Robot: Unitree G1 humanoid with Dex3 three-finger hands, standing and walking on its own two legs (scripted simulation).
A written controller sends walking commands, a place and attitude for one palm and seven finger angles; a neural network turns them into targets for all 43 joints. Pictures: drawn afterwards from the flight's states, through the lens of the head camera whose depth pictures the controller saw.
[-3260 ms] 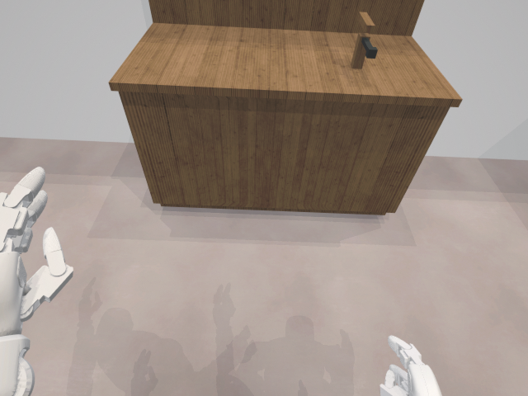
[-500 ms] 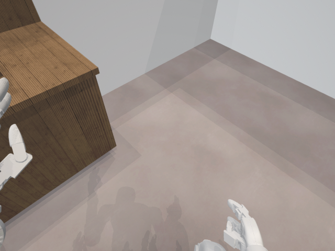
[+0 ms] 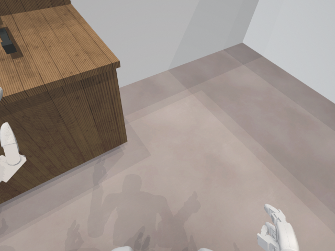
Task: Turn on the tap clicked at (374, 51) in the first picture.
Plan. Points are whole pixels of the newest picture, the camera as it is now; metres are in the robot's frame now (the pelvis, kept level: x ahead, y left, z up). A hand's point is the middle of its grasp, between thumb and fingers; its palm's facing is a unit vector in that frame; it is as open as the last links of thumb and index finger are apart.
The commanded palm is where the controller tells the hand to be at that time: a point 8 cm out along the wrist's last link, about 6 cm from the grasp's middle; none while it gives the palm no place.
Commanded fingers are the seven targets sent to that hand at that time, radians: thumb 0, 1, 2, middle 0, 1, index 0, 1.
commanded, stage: turn to face it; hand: left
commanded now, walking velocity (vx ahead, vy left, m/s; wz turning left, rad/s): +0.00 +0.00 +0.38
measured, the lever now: (8, 47) +0.66 +0.52 +0.08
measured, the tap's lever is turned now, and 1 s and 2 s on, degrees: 0 0 0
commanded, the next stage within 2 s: take the last steps up to it in 0.26 s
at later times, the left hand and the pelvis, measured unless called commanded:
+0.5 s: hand out of the picture +0.11 +0.21 +0.19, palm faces +0.54 -0.73 -0.41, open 7.4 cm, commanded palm +0.05 +0.25 +0.20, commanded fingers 0.00 0.90 0.90 -0.20 -0.30 -0.20 -0.30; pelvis -0.05 -0.05 +0.02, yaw +12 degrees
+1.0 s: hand out of the picture +0.09 +0.26 +0.21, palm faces +0.62 -0.69 -0.36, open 7.5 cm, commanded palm +0.03 +0.28 +0.20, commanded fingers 0.00 0.90 0.90 -0.20 -0.30 -0.20 -0.30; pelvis -0.06 -0.03 +0.02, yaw +14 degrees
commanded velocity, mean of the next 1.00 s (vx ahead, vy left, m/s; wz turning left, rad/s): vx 0.20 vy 0.02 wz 0.12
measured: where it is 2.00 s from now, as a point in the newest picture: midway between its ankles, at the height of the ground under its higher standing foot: outside the picture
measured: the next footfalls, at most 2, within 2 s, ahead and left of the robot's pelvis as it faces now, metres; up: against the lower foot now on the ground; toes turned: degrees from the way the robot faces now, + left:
right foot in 0.34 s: +0.01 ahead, -0.13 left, +0.00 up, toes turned +3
left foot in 0.76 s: -0.08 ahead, +0.09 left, +0.00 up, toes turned +22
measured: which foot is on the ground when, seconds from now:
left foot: down 0.00-0.34, up 0.36-0.74, down 0.76-1.00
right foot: up 0.00-0.32, down 0.34-0.76, up 0.78-1.00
